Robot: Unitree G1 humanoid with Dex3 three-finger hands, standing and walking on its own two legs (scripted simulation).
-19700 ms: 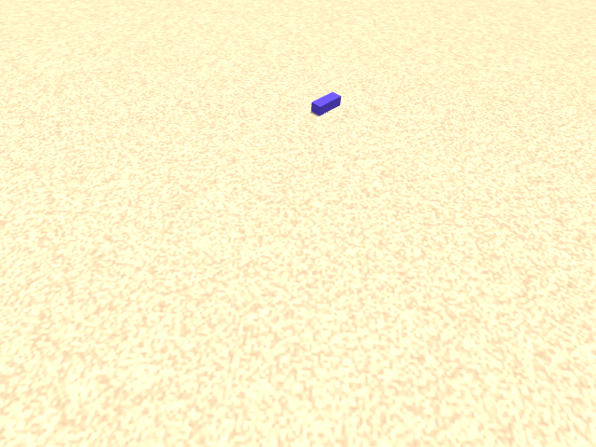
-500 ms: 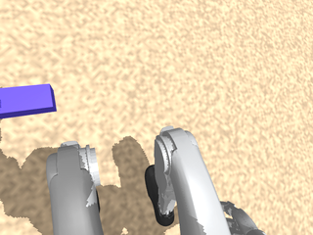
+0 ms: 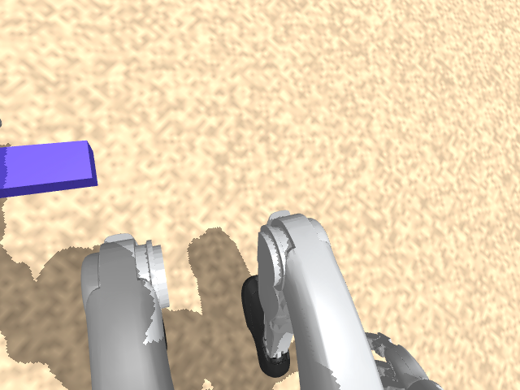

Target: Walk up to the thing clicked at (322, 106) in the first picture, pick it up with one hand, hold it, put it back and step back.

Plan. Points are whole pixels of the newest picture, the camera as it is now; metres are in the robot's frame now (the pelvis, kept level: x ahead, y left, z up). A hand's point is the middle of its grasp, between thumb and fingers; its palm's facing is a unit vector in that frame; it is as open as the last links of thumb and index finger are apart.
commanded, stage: rise first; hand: left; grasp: from above
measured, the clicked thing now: (35, 169) +0.46 +0.31 -0.29
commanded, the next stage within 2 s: approach in 0.08 s
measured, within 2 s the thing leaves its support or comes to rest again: neither
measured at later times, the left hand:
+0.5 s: hand (14, 161) +0.44 +0.31 -0.18, palm faces -0.43 -0.06 -0.90, open 14.1 cm
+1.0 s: hand out of the picture +0.43 +0.35 -0.18, palm faces -0.53 -0.11 -0.84, open 14.2 cm
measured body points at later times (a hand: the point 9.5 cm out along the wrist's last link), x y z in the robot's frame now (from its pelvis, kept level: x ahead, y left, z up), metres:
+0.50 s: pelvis +0.00 +0.00 +0.00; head +0.23 +0.10 +0.37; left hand +0.46 +0.31 -0.13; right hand +0.07 -0.27 -0.09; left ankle +0.07 +0.12 -0.29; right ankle +0.10 -0.12 -0.29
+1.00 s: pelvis +0.00 +0.00 +0.00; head +0.25 +0.08 +0.36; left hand +0.45 +0.35 -0.13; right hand +0.06 -0.27 -0.10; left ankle +0.07 +0.12 -0.29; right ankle +0.10 -0.12 -0.29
